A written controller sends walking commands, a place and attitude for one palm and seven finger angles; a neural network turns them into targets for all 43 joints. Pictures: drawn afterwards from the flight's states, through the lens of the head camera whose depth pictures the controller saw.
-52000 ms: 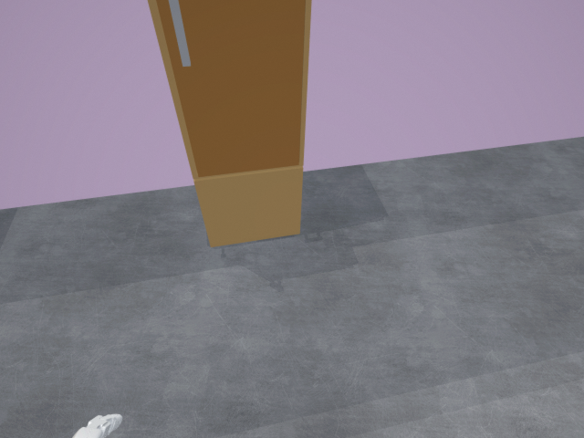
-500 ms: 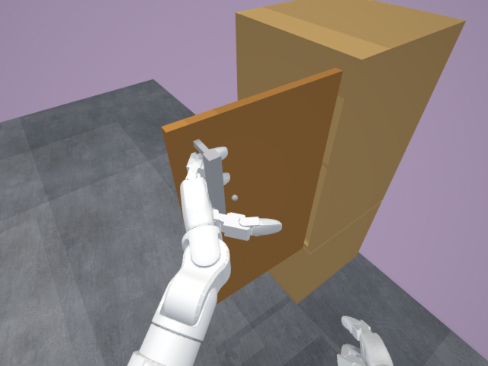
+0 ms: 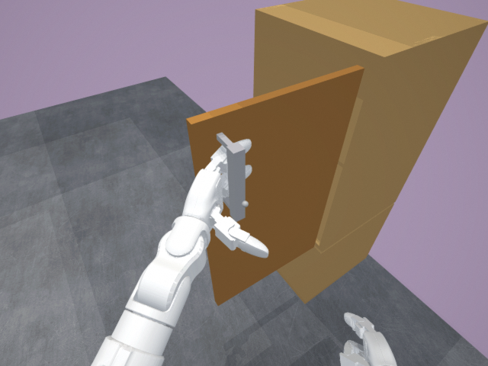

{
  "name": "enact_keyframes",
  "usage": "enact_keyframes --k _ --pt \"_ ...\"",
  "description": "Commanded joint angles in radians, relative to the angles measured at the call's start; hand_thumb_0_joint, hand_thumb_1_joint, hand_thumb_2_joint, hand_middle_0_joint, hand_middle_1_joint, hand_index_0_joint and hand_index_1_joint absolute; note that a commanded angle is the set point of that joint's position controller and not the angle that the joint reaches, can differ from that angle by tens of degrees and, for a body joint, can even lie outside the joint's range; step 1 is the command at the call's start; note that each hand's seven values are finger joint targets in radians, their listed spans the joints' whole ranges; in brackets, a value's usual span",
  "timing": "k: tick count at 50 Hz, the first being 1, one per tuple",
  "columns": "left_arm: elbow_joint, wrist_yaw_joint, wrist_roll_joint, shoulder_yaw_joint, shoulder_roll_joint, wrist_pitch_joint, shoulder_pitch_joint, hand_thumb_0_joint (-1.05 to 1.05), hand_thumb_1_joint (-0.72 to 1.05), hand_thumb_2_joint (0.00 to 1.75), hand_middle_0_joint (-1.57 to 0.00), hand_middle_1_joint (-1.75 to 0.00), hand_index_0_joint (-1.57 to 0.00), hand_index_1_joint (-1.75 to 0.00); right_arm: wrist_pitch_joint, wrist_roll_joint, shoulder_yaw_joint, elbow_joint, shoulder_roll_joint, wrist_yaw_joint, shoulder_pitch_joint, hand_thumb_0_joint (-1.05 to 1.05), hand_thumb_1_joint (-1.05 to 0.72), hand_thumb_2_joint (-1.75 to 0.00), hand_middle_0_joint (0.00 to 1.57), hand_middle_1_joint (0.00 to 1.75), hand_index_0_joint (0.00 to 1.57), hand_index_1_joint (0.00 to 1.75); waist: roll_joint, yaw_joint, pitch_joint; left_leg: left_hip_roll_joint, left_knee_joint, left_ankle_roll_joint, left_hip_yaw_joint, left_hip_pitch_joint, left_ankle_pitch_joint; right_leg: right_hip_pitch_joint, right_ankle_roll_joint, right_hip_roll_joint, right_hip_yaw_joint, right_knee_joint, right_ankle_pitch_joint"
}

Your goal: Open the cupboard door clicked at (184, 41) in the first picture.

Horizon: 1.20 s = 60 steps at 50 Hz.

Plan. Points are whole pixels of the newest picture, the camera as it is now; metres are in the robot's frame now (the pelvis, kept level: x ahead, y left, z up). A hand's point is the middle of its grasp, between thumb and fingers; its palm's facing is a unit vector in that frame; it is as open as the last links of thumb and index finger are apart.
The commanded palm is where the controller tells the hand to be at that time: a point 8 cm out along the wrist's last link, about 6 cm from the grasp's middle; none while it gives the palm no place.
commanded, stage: slide the hand sideways off the handle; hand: left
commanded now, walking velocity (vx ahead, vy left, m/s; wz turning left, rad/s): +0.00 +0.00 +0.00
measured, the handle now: (230, 178) +0.37 +0.07 +0.15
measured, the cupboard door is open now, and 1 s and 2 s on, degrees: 88 92 92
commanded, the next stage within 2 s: draw the hand back to the body in 0.92 s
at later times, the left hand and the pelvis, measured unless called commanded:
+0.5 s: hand (242, 230) +0.27 +0.04 +0.14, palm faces -0.11 -0.99 -0.02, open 16.1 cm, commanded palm +0.23 +0.10 +0.14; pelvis +0.02 -0.04 +0.00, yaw -3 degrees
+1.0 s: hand (193, 256) +0.22 +0.10 +0.14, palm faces -0.03 -1.00 -0.07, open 16.3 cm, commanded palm +0.19 +0.14 +0.14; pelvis +0.04 -0.05 +0.00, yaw -2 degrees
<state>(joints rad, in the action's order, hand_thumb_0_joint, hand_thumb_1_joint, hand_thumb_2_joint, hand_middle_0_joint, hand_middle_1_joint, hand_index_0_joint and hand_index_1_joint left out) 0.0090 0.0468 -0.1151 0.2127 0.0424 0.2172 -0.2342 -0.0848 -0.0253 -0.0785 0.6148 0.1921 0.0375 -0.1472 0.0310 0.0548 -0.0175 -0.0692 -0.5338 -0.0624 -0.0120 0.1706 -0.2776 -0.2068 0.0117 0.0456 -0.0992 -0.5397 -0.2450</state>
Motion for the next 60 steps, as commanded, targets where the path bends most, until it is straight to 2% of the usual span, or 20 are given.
enact_keyframes --k 1,3,9,10,15,19,23,26,29,31,34,35,39,40,42,46,51,55,56,60 --pt "-0.272 0.024 -0.002 0.066 -0.140 -0.051 -0.275 0.00 -0.50 0.30 -0.15 -0.30 -0.15 -0.30 0.079 -0.001 0.038 -0.193 0.082 -0.024 0.175 0.00 -0.90 -0.90 0.20 0.30 0.20 0.30 -0.028 -0.034 0.197 0.081 0.139 0.088 0.118 -0.025 0.064 -0.004 0.045 -0.044 0.012 0.036 0.030" --pt "-0.309 0.045 0.035 0.092 -0.146 -0.064 -0.212 0.00 -0.50 0.30 -0.15 -0.30 -0.15 -0.30 0.074 0.003 0.043 -0.207 0.078 -0.041 0.162 0.00 -0.90 -0.90 0.20 0.30 0.20 0.30 -0.050 -0.035 0.200 0.084 0.125 0.084 0.107 -0.019 0.098 0.001 0.046 -0.046 0.015 0.034 0.046" --pt "-0.385 0.059 0.061 -0.013 -0.002 -0.058 -0.129 0.00 -0.50 0.30 -0.15 -0.30 -0.15 -0.30 0.039 0.007 0.033 -0.240 0.078 -0.032 0.192 0.00 -0.90 -0.90 0.20 0.30 0.20 0.30 -0.115 -0.014 0.152 0.075 0.130 0.049 0.066 0.022 0.027 0.030 0.041 -0.042 0.053 0.089 -0.027" --pt "-0.377 0.061 0.063 -0.055 0.039 -0.052 -0.079 0.00 -0.50 0.30 -0.15 -0.30 -0.15 -0.30 0.029 0.007 0.029 -0.238 0.079 -0.027 0.200 0.00 -0.90 -0.90 0.20 0.30 0.20 0.30 -0.091 -0.001 0.125 0.075 0.135 0.049 0.060 0.038 0.013 0.032 0.043 -0.039 0.060 0.100 -0.046" --pt "-0.477 0.050 0.024 -0.117 0.072 -0.034 0.032 0.00 -0.50 0.30 -0.15 -0.30 -0.15 -0.30 0.014 0.006 0.017 -0.265 0.065 -0.015 0.227 0.00 -0.90 -0.90 0.20 0.30 0.20 0.30 -0.040 0.015 0.139 0.067 0.127 0.041 0.034 0.018 0.046 0.078 0.041 -0.034 0.085 0.148 -0.036" --pt "-0.550 0.028 -0.004 -0.161 0.100 -0.037 0.144 0.00 -0.50 0.30 -0.15 -0.30 -0.15 -0.30 0.023 0.005 0.022 -0.271 0.070 -0.011 0.213 0.00 -0.90 -0.90 0.20 0.30 0.20 0.30 -0.077 0.012 0.160 0.068 0.117 0.034 0.014 0.004 0.095 0.115 0.031 -0.033 0.104 0.170 0.028" --pt "-0.625 -0.005 -0.009 -0.196 0.140 -0.060 0.283 0.00 -0.50 0.30 -0.15 -0.30 -0.15 -0.30 0.041 0.004 0.030 -0.281 0.079 -0.013 0.188 0.00 -0.90 -0.90 0.20 0.30 0.20 0.30 -0.068 0.014 0.174 0.067 0.099 0.029 0.002 0.002 0.142 0.139 0.023 -0.030 0.121 0.161 0.116" --pt "-0.667 -0.036 -0.011 -0.173 0.134 -0.080 0.321 0.00 -0.50 0.30 -0.15 -0.30 -0.15 -0.30 0.060 0.001 0.034 -0.280 0.086 -0.013 0.165 0.00 -0.90 -0.90 0.20 0.30 0.20 0.30 -0.036 -0.009 0.135 0.066 0.086 0.027 0.001 -0.008 0.147 0.101 0.019 -0.029 0.124 0.166 0.130" --pt "-0.698 -0.068 -0.027 -0.225 0.183 -0.101 0.379 0.00 -0.50 0.30 -0.15 -0.30 -0.15 -0.30 0.089 0.002 0.039 -0.281 0.093 -0.002 0.147 0.00 -0.90 -0.90 0.20 0.30 0.20 0.30 -0.075 -0.010 0.144 0.063 0.062 0.023 -0.003 -0.003 0.153 0.112 0.003 -0.022 0.148 0.175 0.152" --pt "-0.687 -0.088 -0.038 -0.232 0.191 -0.115 0.385 0.00 -0.50 0.30 -0.15 -0.30 -0.15 -0.30 0.108 0.002 0.040 -0.274 0.099 0.006 0.140 0.00 -0.90 -0.90 0.20 0.30 0.20 0.30 -0.072 -0.020 0.107 0.062 0.055 0.023 0.003 -0.002 0.136 0.080 0.003 -0.018 0.156 0.194 0.106" --pt "-0.702 -0.115 -0.058 -0.282 0.222 -0.136 0.430 0.00 -0.50 0.30 -0.15 -0.30 -0.15 -0.30 0.144 0.004 0.041 -0.270 0.102 0.014 0.122 0.00 -0.90 -0.90 0.20 0.30 0.20 0.30 -0.089 -0.011 0.134 0.059 0.039 0.023 0.007 0.000 0.149 0.103 -0.008 -0.007 0.166 0.190 0.137" --pt "-0.687 -0.124 -0.064 -0.301 0.238 -0.140 0.461 0.00 -0.50 0.30 -0.15 -0.30 -0.15 -0.30 0.152 0.003 0.044 -0.263 0.106 0.016 0.119 0.00 -0.90 -0.90 0.20 0.30 0.20 0.30 -0.055 -0.009 0.126 0.059 0.035 0.025 0.008 -0.005 0.161 0.100 -0.006 -0.006 0.167 0.187 0.163" --pt "-0.704 -0.166 -0.100 -0.381 0.277 -0.164 0.574 0.00 -0.50 0.30 -0.15 -0.30 -0.15 -0.30 0.180 0.000 0.043 -0.258 0.110 0.015 0.095 0.00 -0.90 -0.90 0.20 0.30 0.20 0.30 -0.069 0.008 0.165 0.062 0.036 0.030 0.013 0.020 0.205 0.152 -0.020 0.000 0.155 0.139 0.328" --pt "-0.695 -0.174 -0.106 -0.391 0.281 -0.166 0.610 0.00 -0.50 0.30 -0.15 -0.30 -0.15 -0.30 0.184 -0.001 0.043 -0.253 0.112 0.013 0.094 0.00 -0.90 -0.90 0.20 0.30 0.20 0.30 -0.018 0.013 0.150 0.061 0.034 0.032 0.009 0.021 0.217 0.148 -0.013 -0.001 0.146 0.130 0.345" --pt "-0.718 -0.191 -0.124 -0.396 0.274 -0.173 0.636 0.00 -0.50 0.30 -0.15 -0.30 -0.15 -0.30 0.197 -0.005 0.042 -0.260 0.113 0.011 0.089 0.00 -0.90 -0.90 0.20 0.30 0.20 0.30 -0.019 0.012 0.152 0.064 0.041 0.032 0.010 0.018 0.227 0.140 -0.015 -0.009 0.124 0.116 0.367" --pt "-0.743 -0.219 -0.142 -0.364 0.253 -0.198 0.621 0.00 -0.50 0.30 -0.15 -0.30 -0.15 -0.30 0.237 -0.010 0.050 -0.262 0.125 0.012 0.085 0.00 -0.90 -0.90 0.20 0.30 0.20 0.30 -0.070 -0.007 0.121 0.066 0.026 0.028 0.017 0.025 0.206 0.095 -0.021 -0.013 0.122 0.125 0.309" --pt "-0.776 -0.242 -0.133 -0.272 0.210 -0.236 0.591 0.00 -0.50 0.30 -0.15 -0.30 -0.15 -0.30 0.306 -0.012 0.055 -0.257 0.134 0.016 0.064 0.00 -0.90 -0.90 0.20 0.30 0.20 0.30 -0.027 -0.027 0.112 0.061 0.012 0.023 0.026 0.011 0.172 0.029 -0.009 -0.020 0.102 0.119 0.190" --pt "-0.752 -0.217 -0.099 -0.332 0.283 -0.239 0.610 0.00 -0.50 0.30 -0.15 -0.30 -0.15 -0.30 0.330 -0.007 0.052 -0.241 0.134 0.020 0.062 0.00 -0.90 -0.90 0.20 0.30 0.20 0.30 -0.009 -0.003 0.085 0.061 0.033 0.026 0.039 0.036 0.127 0.017 0.009 -0.026 0.087 0.117 0.086" --pt "-0.750 -0.212 -0.096 -0.324 0.268 -0.235 0.609 0.00 -0.50 0.30 -0.15 -0.30 -0.15 -0.30 0.331 -0.008 0.049 -0.246 0.128 0.021 0.067 0.00 -0.90 -0.90 0.20 0.30 0.20 0.30 -0.017 -0.002 0.079 0.061 0.043 0.027 0.040 0.044 0.112 0.013 0.009 -0.027 0.079 0.114 0.066" --pt "-0.719 -0.199 -0.117 -0.396 0.301 -0.212 0.610 0.00 -0.50 0.30 -0.15 -0.30 -0.15 -0.30 0.328 -0.008 0.046 -0.233 0.127 0.026 0.085 0.00 -0.90 -0.90 0.20 0.30 0.20 0.30 -0.038 0.014 0.090 0.066 0.054 0.030 0.044 0.052 0.111 0.041 0.012 -0.031 0.076 0.118 0.058"
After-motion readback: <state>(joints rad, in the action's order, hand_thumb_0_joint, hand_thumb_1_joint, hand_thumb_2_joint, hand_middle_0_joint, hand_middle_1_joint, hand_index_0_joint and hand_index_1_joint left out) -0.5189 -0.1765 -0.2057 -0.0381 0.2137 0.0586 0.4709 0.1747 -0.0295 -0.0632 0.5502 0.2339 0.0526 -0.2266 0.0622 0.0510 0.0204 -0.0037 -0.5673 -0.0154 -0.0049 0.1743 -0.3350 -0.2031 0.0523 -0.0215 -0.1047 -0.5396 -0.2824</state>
